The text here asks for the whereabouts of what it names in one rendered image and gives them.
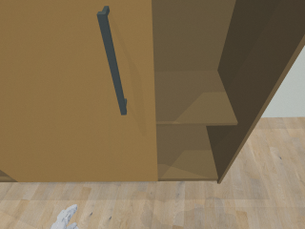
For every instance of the handle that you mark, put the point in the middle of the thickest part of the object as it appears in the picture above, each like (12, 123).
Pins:
(104, 25)

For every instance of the robot left hand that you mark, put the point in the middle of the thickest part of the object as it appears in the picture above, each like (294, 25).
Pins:
(64, 217)

